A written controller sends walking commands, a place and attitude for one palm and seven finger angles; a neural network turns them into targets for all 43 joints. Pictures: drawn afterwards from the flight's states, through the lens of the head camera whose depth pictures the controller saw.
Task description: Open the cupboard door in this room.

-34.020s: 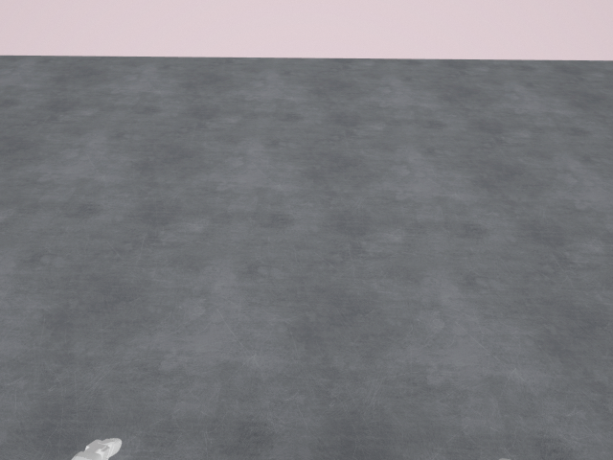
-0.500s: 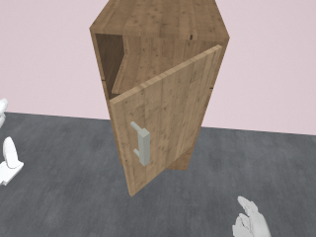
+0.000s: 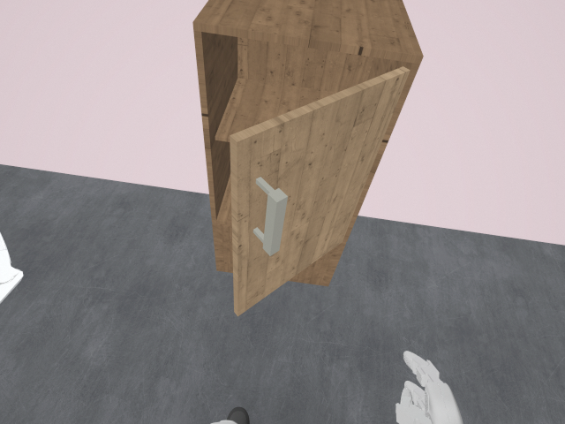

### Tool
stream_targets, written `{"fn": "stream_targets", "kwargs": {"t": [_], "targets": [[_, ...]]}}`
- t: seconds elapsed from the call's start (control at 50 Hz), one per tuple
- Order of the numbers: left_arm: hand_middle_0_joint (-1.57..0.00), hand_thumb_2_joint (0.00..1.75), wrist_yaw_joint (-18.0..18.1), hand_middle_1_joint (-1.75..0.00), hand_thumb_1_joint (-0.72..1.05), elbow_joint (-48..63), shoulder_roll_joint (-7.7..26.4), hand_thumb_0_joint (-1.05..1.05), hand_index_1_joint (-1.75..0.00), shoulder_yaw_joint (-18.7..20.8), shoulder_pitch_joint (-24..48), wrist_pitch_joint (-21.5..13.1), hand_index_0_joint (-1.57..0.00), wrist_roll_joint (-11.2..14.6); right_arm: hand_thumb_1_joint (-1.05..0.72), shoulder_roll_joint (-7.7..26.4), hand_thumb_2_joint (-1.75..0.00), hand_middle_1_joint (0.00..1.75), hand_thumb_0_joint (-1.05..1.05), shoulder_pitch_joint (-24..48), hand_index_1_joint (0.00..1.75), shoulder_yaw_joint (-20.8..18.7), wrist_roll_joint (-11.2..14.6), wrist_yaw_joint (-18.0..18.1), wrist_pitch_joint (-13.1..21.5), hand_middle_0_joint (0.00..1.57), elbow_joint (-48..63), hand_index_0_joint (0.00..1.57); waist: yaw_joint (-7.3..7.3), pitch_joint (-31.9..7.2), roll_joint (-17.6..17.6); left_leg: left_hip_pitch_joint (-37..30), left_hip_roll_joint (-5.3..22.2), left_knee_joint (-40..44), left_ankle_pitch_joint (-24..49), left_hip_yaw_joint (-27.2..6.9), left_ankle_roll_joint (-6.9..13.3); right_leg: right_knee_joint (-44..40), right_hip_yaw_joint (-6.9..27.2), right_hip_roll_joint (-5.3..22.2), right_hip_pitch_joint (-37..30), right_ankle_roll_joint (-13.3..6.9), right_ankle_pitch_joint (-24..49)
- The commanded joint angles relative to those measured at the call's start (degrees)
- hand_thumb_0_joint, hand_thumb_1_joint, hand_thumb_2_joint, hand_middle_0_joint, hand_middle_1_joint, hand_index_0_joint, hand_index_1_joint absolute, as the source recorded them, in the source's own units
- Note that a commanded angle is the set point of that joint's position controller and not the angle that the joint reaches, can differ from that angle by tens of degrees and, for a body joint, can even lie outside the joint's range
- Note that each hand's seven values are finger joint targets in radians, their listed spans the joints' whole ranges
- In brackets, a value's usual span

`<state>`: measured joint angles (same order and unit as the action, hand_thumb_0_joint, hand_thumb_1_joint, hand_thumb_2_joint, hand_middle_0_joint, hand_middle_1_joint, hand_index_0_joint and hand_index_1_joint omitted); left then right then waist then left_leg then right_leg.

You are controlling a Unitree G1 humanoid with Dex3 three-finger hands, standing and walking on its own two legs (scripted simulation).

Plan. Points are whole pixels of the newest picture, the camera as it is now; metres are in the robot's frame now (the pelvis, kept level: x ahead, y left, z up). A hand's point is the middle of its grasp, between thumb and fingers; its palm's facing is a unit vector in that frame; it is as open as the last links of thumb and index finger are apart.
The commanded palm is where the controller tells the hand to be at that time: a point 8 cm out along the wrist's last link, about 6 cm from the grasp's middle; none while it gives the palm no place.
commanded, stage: step back with the hand held close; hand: left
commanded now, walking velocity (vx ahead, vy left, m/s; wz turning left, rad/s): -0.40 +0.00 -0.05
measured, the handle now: (266, 217) +0.45 +0.07 +0.00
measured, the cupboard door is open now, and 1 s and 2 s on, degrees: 46 46 46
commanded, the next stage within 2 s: stop stepping back and stand still in 0.02 s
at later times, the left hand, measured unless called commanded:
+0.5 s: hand (36, 391) +0.12 +0.22 +0.17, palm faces +0.31 -0.79 -0.53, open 7.4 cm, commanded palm +0.06 +0.26 +0.18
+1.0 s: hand out of the picture +0.07 +0.25 +0.17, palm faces +0.40 -0.79 -0.47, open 7.4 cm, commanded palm +0.02 +0.28 +0.18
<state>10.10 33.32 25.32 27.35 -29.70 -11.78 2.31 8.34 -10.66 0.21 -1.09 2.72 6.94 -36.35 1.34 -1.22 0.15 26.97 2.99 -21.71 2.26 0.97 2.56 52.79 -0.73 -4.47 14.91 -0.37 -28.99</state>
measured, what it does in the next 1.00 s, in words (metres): walks backwards: right foot, then left foot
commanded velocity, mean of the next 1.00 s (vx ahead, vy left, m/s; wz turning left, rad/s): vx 0.07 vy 0.05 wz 0.00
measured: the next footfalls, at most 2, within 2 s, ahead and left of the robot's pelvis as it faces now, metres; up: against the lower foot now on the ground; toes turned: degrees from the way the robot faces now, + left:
right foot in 0.10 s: -0.14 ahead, -0.13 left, +0.00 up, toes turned -4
left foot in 0.26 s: +0.06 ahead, +0.06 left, +0.00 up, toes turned -3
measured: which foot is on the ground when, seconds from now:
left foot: down 0.00-0.10, up 0.12-0.24, down 0.26-0.48, up 0.50-0.76, down 0.78-1.00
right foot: up 0.00-0.08, down 0.10-0.26, up 0.28-0.46, down 0.48-1.00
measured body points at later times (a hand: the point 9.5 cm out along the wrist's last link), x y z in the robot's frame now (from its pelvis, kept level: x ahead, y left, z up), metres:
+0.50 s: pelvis -0.10 -0.02 +0.00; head -0.11 -0.01 +0.45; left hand +0.09 +0.26 +0.20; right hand +0.01 -0.28 -0.08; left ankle +0.02 +0.06 -0.73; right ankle -0.09 -0.10 -0.73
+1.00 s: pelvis -0.14 -0.01 +0.00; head -0.15 -0.01 +0.45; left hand +0.04 +0.29 +0.20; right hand +0.01 -0.24 -0.08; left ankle -0.14 +0.13 -0.73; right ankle -0.09 -0.10 -0.73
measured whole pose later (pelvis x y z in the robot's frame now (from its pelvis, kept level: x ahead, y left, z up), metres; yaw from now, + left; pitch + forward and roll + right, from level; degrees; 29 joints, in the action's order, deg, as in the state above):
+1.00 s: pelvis -0.14 -0.01 +0.00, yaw -4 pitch -2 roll +1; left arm 8.7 25.7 23.1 23.6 -30.8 -11.9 1.2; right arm 10.9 -13.3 0.9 -0.5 3.4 8.4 -36.3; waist 0.4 -0.1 0.5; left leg 11.2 2.4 -29.9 -16.6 3.4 -1.2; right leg 29.8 -5.1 0.9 17.2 -2.2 -10.8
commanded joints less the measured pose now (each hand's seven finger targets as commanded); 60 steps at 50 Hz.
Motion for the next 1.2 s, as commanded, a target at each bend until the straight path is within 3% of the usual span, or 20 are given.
{"fn": "stream_targets", "kwargs": {"t": [0.0, 0.04, 0.08, 0.1, 0.12, 0.14, 0.18, 0.2, 0.24, 0.28, 0.34, 0.42, 0.44, 0.48, 0.52, 0.58, 0.68, 0.78, 1.04, 1.18], "targets": [[-0.20, 0.90, -0.66, -0.30, 0.90, 9.78, 6.64, 0.00, -0.30, 0.88, 3.34, -3.27, -0.20, 1.11, -0.90, 10.27, -0.90, 0.30, 0.00, 3.46, 0.30, -3.23, 0.05, 0.28, 3.35, 0.20, 6.15, 0.20, -1.19, -9.66, -15.55, -17.38, 8.66, 15.13, -23.13, -7.78, -2.82, -21.73, -4.20, -0.52, -0.90, -1.78, -3.34], [-0.20, 0.90, -1.19, -0.30, 0.90, 10.53, 9.86, 0.00, -0.30, 2.73, 4.51, -4.24, -0.20, 1.52, -0.90, 9.63, -0.90, 0.30, 0.00, 3.41, 0.30, -3.06, -0.01, 0.02, 2.33, 0.20, 5.90, 0.20, -0.88, -9.93, -8.03, -20.03, 5.63, 3.85, -15.32, -2.76, -5.96, -38.46, 1.09, 5.35, 0.39, -5.32, 2.42], [-0.20, 0.90, -1.06, -0.30, 0.90, 13.62, 14.16, 0.00, -0.30, 5.17, 5.84, -5.07, -0.20, 1.89, -0.90, 8.28, -0.90, 0.30, 0.00, 6.35, 0.30, -2.14, 0.56, 0.64, 1.35, 0.20, 6.20, 0.20, -0.13, -7.38, 6.62, -17.01, -1.35, -23.92, -18.27, -0.91, -5.85, -43.90, 17.81, 22.52, 10.50, -10.86, 18.95], [-0.20, 0.90, -0.59, -0.30, 0.90, 14.76, 17.40, 0.00, -0.30, 8.29, 6.65, -5.82, -0.20, 1.75, -0.90, 8.32, -0.90, 0.30, 0.00, 9.67, 0.30, -0.97, 0.01, 1.26, 2.04, 0.20, 7.86, 0.20, 1.28, -3.59, 7.48, -6.88, -3.64, -32.47, -26.62, 0.56, -5.79, -41.49, 14.97, 25.03, 7.33, -10.67, 37.16], [-0.20, 0.90, -0.58, -0.30, 0.90, 15.96, 19.93, 0.00, -0.30, 10.69, 7.17, -6.42, -0.20, 0.84, -0.90, 7.84, -0.90, 0.30, 0.00, 8.76, 0.30, 0.00, -0.51, 0.63, 3.21, 0.20, 8.77, 0.20, 1.21, -5.42, 9.11, -1.21, -2.24, -34.17, -26.50, 0.77, -5.32, -37.22, 14.66, 25.77, 1.20, -10.53, 46.33], [-0.20, 0.90, -1.51, -0.30, 0.90, 12.10, 13.61, 0.00, -0.30, 6.79, 4.90, -4.99, -0.20, 0.46, -0.90, 7.93, -0.90, 0.30, 0.00, 6.46, 0.30, -1.13, 1.36, 1.37, 2.51, 0.20, 8.35, 0.20, -0.11, -7.72, 14.02, 1.86, -3.17, -30.80, -24.03, 0.06, -4.18, -29.63, 4.08, 19.71, -8.99, -7.47, 57.65], [-0.20, 0.90, -1.49, -0.30, 0.90, 10.63, 11.45, 0.00, -0.30, 6.86, 0.12, -1.95, -0.20, 1.30, -0.90, 8.23, -0.90, 0.30, 0.00, 7.00, 0.30, -0.49, 2.08, 2.58, 1.65, 0.20, 10.03, 0.20, -2.38, -8.76, 6.75, -8.23, -4.95, -14.05, -11.70, 3.66, -2.69, -20.33, -0.50, 14.31, -9.54, -3.59, 59.55], [-0.20, 0.90, -1.54, -0.30, 0.90, 9.45, 10.74, 0.00, -0.30, 6.87, -2.53, -1.14, -0.20, 1.61, -0.90, 9.23, -0.90, 0.30, 0.00, 6.01, 0.30, -0.63, 1.99, 2.92, 1.60, 0.20, 9.28, 0.20, -3.30, -9.97, -2.71, -19.69, -5.17, -7.72, 3.64, 3.15, -1.35, -15.37, -2.71, 11.34, -2.88, -0.58, 52.49], [-0.20, 0.90, -1.30, -0.30, 0.90, 11.09, 11.10, 0.00, -0.30, 6.23, -1.83, -1.48, -0.20, 1.60, -0.90, 11.13, -0.90, 0.30, 0.00, 3.64, 0.30, -1.37, 1.24, 1.97, 3.09, 0.20, 8.94, 0.20, -1.73, -11.73, -19.82, -29.06, 9.62, -1.11, 28.92, -15.38, 5.21, -1.59, -0.70, 3.44, 7.88, 1.30, 2.52], [-0.20, 0.90, -1.23, -0.30, 0.90, 4.17, 9.38, 0.00, -0.30, 4.95, -0.33, -1.87, -0.20, 1.78, -0.90, 11.51, -0.90, 0.30, 0.00, 2.46, 0.30, -2.07, 1.38, 1.23, 4.84, 0.20, 7.65, 0.20, -1.67, -3.27, -9.45, -16.16, 13.21, 8.18, -5.10, -23.81, 6.91, 2.39, 3.11, 2.22, 8.24, 0.72, -6.26], [-0.20, 0.90, -0.29, -0.30, 0.90, 6.22, 11.22, 0.00, -0.30, 6.88, -3.40, -1.32, -0.20, 1.00, -0.90, 10.20, -0.90, 0.30, 0.00, 3.46, 0.30, -1.43, 0.60, 1.65, 4.65, 0.20, 8.16, 0.20, -1.58, -2.99, -8.07, -6.69, 9.27, 14.62, -30.21, -16.51, 2.93, -7.30, -0.38, 4.07, -1.46, 0.57, 0.20], [-0.20, 0.90, -0.52, -0.30, 0.90, 7.90, 9.39, 0.00, -0.30, 4.99, -8.12, -1.56, -0.20, -0.25, -0.90, 11.10, -0.90, 0.30, 0.00, 5.15, 0.30, -2.13, 0.54, 1.57, 2.83, 0.20, 10.50, 0.20, -1.12, -0.87, -13.78, 9.70, 3.19, 11.50, -41.39, -5.79, -0.74, -20.97, -5.73, 2.33, -17.69, -1.04, 2.90], [-0.20, 0.90, -0.74, -0.30, 0.90, 7.64, 9.31, 0.00, -0.30, 4.68, -8.09, -1.63, -0.20, -0.67, -0.90, 10.77, -0.90, 0.30, 0.00, 4.68, 0.30, -2.53, 0.46, 1.45, 2.18, 0.20, 10.57, 0.20, -1.18, 0.14, -7.79, 8.50, -0.06, 1.80, -38.16, -2.54, -1.66, -28.15, -2.09, 5.49, -13.67, -2.40, -0.22], [-0.20, 0.90, -0.92, -0.30, 0.90, 9.61, 11.29, 0.00, -0.30, 4.74, -2.93, -1.93, -0.20, -0.42, -0.90, 10.80, -0.90, 0.30, 0.00, 4.66, 0.30, -3.20, 0.14, 1.56, 1.06, 0.20, 9.56, 0.20, -1.12, 2.21, 14.84, 3.02, -4.88, -37.96, -27.46, -1.76, -3.51, -48.44, 29.41, 27.49, 10.11, -10.33, -17.13], [-0.20, 0.90, -0.96, -0.30, 0.90, 9.43, 12.53, 0.00, -0.30, 5.91, 5.63, -3.07, -0.20, -1.10, -0.90, 10.97, -0.90, 0.30, 0.00, 2.27, 0.30, -3.13, -0.26, 1.45, 1.84, 0.20, 6.73, 0.20, -3.19, 0.80, 9.79, 4.26, -2.13, -46.30, -20.92, -3.50, -3.68, -46.97, 23.50, 24.90, 11.53, -8.18, -15.03], [-0.20, 0.90, -0.94, -0.30, 0.90, 0.15, 10.02, 0.00, -0.30, 3.86, 5.45, -3.35, -0.20, -1.74, -0.90, 9.79, -0.90, 0.30, 0.00, 1.24, 0.30, -2.35, 0.05, 2.65, 2.31, 0.20, 6.48, 0.20, -3.42, 1.25, 2.81, -3.66, 0.10, -33.56, -18.47, 0.32, -2.88, -43.90, 12.17, 19.22, 13.70, -5.76, -10.98], [-0.20, 0.90, 0.10, -0.30, 0.90, -0.35, 7.48, 0.00, -0.30, 1.28, 5.35, -3.37, -0.20, -2.17, -0.90, 9.67, -0.90, 0.30, 0.00, 0.91, 0.30, -2.04, -0.01, 3.68, 4.45, 0.20, 5.94, 0.20, -1.14, 0.64, 4.03, -10.90, -2.82, -8.44, -24.07, 4.78, -0.27, -40.62, 10.49, 17.77, 3.51, -4.63, -4.52], [-0.20, 0.90, 0.36, -0.30, 0.90, 7.27, 8.85, 0.00, -0.30, 3.46, 3.59, -4.21, -0.20, -1.35, -0.90, 11.94, -0.90, 0.30, 0.00, 1.27, 0.30, -2.79, 0.80, 2.39, 4.37, 0.20, 8.93, 0.20, -1.03, -4.98, -6.14, -15.11, 6.00, 0.08, -5.52, -6.94, 1.97, -22.43, 1.76, 7.69, -4.68, 0.21, 23.48], [-0.20, 0.90, -0.59, -0.30, 0.90, 0.92, 7.05, 0.00, -0.30, 2.31, 4.26, -2.74, -0.20, -1.03, -0.90, 10.16, -0.90, 0.30, 0.00, 1.69, 0.30, -1.91, 1.01, 1.11, 3.77, 0.20, 7.97, 0.20, -1.68, 0.90, 0.77, -9.85, -0.08, -1.74, -23.12, -0.47, -0.95, -35.49, 5.65, 9.77, -0.38, -0.18, 5.07], [-0.20, 0.90, -0.47, -0.30, 0.90, 5.33, 7.28, 0.00, -0.30, 2.43, 3.81, -2.67, -0.20, -1.50, -0.90, 10.31, -0.90, 0.30, 0.00, 2.57, 0.30, -1.80, 1.00, 1.58, 4.07, 0.20, 9.16, 0.20, -1.06, -0.91, -5.93, -5.69, 2.67, 5.98, -20.77, -3.18, -0.66, -27.80, 0.29, 6.25, -8.77, 1.12, 18.15]]}}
